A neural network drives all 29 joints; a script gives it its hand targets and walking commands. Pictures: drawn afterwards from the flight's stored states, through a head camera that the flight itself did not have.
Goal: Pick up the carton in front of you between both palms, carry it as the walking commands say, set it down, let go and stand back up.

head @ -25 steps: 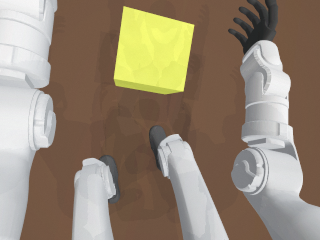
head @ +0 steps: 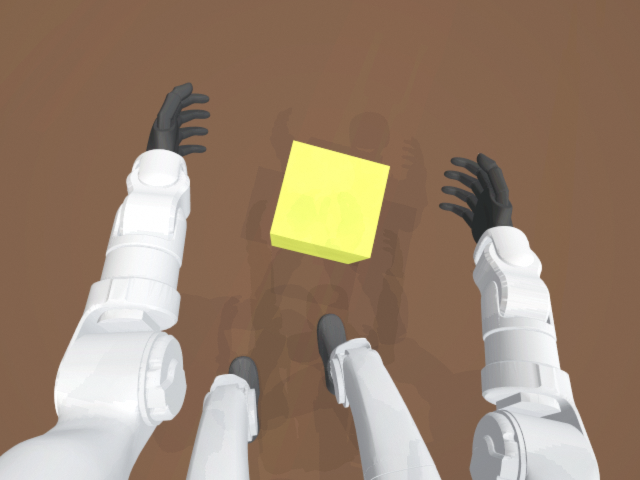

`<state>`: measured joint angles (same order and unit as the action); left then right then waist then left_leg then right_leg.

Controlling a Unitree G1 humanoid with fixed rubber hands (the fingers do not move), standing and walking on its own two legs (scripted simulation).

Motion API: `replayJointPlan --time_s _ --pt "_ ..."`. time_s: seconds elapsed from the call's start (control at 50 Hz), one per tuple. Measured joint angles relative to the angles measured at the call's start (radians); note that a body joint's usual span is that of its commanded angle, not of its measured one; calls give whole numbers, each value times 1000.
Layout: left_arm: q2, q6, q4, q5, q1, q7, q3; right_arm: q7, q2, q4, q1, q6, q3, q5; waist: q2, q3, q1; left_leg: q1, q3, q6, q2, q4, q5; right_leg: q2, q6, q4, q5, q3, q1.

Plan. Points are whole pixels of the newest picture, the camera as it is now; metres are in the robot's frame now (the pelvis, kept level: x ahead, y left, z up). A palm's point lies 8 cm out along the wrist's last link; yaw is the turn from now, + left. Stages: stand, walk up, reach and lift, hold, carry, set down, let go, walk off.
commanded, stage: let go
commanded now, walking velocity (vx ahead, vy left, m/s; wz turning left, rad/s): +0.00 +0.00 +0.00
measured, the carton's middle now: (324, 210) +0.49 -0.15 -0.55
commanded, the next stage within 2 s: stand in 1.28 s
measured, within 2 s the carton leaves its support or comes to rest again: neither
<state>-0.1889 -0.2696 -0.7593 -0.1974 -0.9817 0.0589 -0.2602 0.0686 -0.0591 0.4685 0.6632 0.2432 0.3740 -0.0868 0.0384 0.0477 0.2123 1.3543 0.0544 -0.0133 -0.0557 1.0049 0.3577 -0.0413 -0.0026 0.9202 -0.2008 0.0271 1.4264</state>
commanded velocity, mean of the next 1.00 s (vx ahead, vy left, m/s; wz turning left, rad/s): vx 0.00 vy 0.00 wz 0.00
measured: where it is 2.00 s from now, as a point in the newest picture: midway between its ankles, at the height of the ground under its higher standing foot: (291, 390)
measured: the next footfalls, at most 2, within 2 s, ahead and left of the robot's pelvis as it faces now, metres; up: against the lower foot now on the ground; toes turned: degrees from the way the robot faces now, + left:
none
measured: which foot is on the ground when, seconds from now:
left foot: down 0.00-1.00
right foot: down 0.00-1.00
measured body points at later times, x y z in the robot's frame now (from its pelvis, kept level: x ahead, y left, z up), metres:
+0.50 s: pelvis +0.06 -0.02 +0.08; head +0.19 -0.02 +0.51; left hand +0.38 +0.14 -0.03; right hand +0.23 -0.27 +0.00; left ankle +0.03 +0.12 -0.64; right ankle +0.09 -0.12 -0.64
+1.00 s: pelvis +0.09 +0.02 +0.09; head +0.10 +0.01 +0.54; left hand +0.26 +0.24 +0.02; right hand +0.24 -0.23 +0.02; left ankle +0.03 +0.12 -0.64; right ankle +0.09 -0.12 -0.64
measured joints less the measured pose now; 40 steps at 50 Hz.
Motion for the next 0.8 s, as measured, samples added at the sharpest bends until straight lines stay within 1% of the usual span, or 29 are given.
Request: replayJointPlan --time_s 0.06,0.1,0.16,0.22,0.36,0.44,0.5,0.62,0.8 --pt "54 27 68 6 145 52 -7 35 -32 10 -99 -26 -63 8 -12 1 -11 -106 11 -7 1 -58 -11 0 -8 -46 1 11 -104" --pt "81 47 98 11 231 77 -5 52 -55 17 -161 -44 -107 16 -19 -3 -18 -181 17 -10 4 -95 -16 2 -12 -75 1 16 -176" --pt "110 81 125 21 345 97 3 68 -84 18 -257 -75 -171 32 -29 -13 -28 -295 20 -14 12 -145 -18 8 -18 -116 -2 19 -286" --pt "119 119 133 36 446 99 21 72 -107 5 -360 -108 -230 51 -38 -28 -37 -408 18 -17 23 -189 -14 19 -22 -150 -8 18 -393" --pt "82 195 130 90 645 72 85 46 -139 -82 -614 -158 -335 100 -54 -60 -42 -639 0 -18 49 -268 7 46 -26 -208 -30 2 -603" --pt "63 219 145 106 747 49 102 29 -142 -142 -738 -166 -371 117 -64 -76 -47 -755 -11 -16 59 -315 13 56 -24 -244 -38 -9 -710" --pt "56 229 167 113 819 31 112 21 -143 -165 -803 -168 -386 124 -70 -90 -58 -839 -17 -14 63 -354 11 60 -21 -280 -37 -15 -791" --pt "45 239 207 127 947 -7 141 12 -148 -136 -854 -175 -383 126 -66 -102 -103 -987 -26 0 64 -431 3 62 -8 -362 -25 -24 -941" --pt "3 228 269 174 1128 -66 195 3 -152 -56 -872 -180 -349 102 -28 -89 -178 -1162 -36 25 52 -533 -18 49 15 -478 2 -36 -1123"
